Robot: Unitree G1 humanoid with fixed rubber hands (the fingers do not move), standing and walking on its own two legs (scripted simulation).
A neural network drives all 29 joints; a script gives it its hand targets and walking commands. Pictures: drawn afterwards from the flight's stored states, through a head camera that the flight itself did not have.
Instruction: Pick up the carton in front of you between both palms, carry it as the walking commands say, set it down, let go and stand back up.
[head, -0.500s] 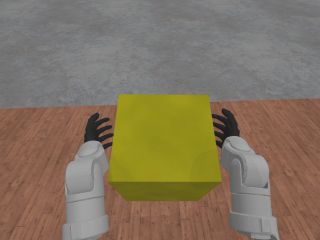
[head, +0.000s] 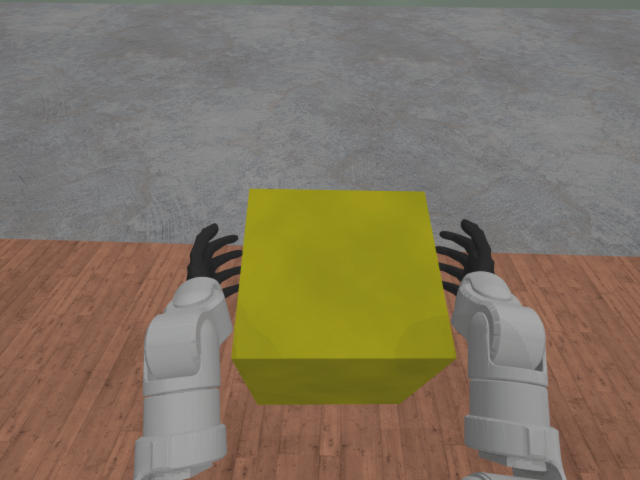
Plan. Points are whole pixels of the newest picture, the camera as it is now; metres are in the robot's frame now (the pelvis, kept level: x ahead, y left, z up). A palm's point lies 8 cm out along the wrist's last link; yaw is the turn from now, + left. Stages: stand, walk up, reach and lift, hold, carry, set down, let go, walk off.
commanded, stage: carry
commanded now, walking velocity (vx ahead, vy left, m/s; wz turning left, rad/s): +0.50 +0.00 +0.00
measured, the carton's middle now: (333, 308) +0.35 +0.02 +0.05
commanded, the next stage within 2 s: none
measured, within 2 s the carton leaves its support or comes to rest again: neither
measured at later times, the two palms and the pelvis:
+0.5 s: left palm (258, 161) +0.63 +0.16 +0.09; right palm (435, 165) +0.63 -0.15 +0.09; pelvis +0.30 +0.00 -0.03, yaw +3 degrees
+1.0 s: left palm (263, 104) +0.92 +0.20 +0.05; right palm (395, 103) +0.94 -0.11 +0.05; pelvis +0.60 +0.03 -0.07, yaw +0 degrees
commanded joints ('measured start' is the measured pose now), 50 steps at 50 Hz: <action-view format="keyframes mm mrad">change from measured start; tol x32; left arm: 1 -526 -747 -540 -47 -156 6 15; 50 -496 -691 -544 -21 -144 19 8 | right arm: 1 -460 696 529 -33 156 17 -7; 50 -400 628 497 17 107 33 -20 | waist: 1 -138 139 -435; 21 -91 78 -278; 24 11 -314 -459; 50 -121 250 -521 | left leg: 1 754 362 -678 -32 62 237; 21 511 88 -100 252 448 13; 24 -174 -85 -89 835 -630 -71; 27 -355 -10 -129 865 -558 -52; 43 -172 -27 30 42 69 -38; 47 295 -21 29 -121 193 8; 49 777 354 -413 104 704 166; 50 855 407 -637 56 461 249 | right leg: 1 -701 -11 103 560 -89 -15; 18 -442 0 -65 -342 620 -28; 22 66 -37 -57 -466 766 -69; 24 557 -419 480 -252 1294 -258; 31 102 -302 417 -461 528 -228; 46 220 -133 99 -161 948 -86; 50 -539 50 73 557 -127 11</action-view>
